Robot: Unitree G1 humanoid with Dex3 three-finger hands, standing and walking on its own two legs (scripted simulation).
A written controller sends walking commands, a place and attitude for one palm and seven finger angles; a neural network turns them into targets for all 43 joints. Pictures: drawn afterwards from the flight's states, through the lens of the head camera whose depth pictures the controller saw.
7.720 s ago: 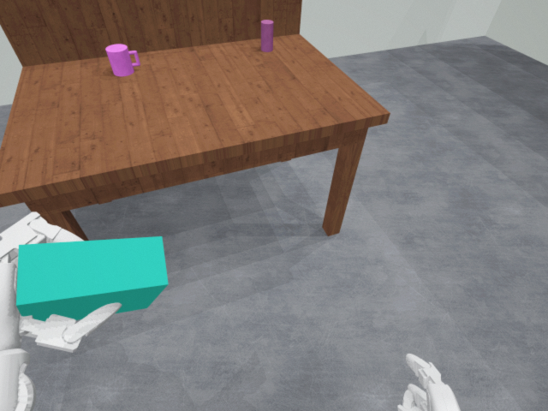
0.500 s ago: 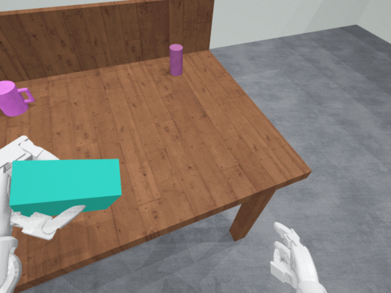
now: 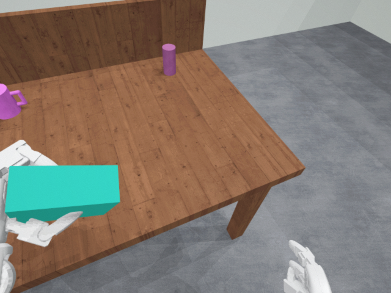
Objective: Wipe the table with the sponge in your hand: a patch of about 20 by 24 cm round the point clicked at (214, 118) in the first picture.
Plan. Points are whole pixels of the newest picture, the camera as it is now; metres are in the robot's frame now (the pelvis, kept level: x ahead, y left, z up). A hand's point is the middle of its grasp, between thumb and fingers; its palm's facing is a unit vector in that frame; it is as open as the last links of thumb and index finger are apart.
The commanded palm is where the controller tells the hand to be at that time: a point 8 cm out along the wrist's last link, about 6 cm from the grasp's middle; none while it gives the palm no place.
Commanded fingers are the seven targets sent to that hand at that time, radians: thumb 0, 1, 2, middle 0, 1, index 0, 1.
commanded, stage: look again from close up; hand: left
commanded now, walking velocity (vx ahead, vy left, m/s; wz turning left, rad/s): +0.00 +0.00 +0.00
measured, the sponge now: (81, 194) +0.23 +0.20 +0.14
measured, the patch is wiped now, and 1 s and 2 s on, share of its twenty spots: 0.00 0.00 0.00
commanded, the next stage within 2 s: turn the palm down, sponge in hand in 0.08 s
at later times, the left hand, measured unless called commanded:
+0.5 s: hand (52, 212) +0.21 +0.23 +0.13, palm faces +0.26 -0.77 -0.58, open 9.5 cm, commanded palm +0.17 +0.28 +0.17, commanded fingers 0.00 0.10 1.30 -1.20 -1.60 -1.20 -1.60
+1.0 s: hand (47, 196) +0.23 +0.25 +0.14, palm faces +0.27 -0.51 -0.82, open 9.5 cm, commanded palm +0.19 +0.27 +0.17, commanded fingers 0.00 0.10 1.30 -1.20 -1.60 -1.20 -1.60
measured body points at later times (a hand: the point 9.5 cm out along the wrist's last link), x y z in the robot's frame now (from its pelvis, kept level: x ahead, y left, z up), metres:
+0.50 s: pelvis +0.02 -0.01 -0.01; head +0.02 -0.01 +0.44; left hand +0.19 +0.27 +0.16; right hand +0.23 -0.21 -0.07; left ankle +0.04 +0.14 -0.74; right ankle +0.05 -0.16 -0.74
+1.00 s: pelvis +0.05 -0.02 -0.01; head +0.05 -0.05 +0.44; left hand +0.21 +0.27 +0.18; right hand +0.25 -0.25 -0.10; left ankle +0.04 +0.14 -0.74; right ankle +0.05 -0.16 -0.74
